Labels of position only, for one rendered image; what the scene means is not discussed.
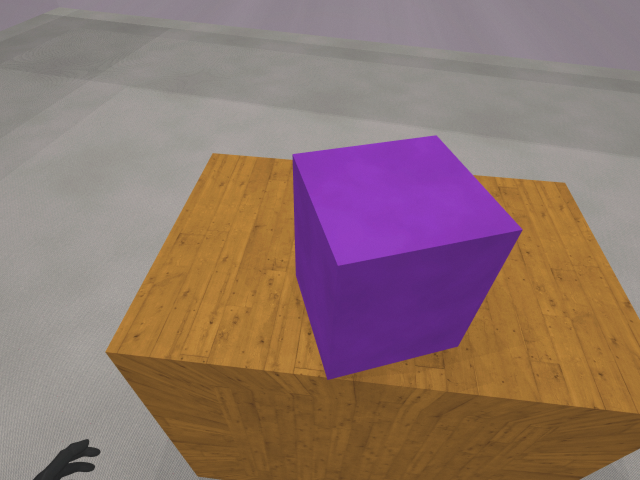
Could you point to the pedestal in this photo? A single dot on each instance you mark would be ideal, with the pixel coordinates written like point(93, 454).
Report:
point(217, 344)

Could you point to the carton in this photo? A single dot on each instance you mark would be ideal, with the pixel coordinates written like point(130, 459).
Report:
point(396, 246)

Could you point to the left robot hand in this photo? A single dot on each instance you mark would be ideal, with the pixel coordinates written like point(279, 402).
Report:
point(60, 466)

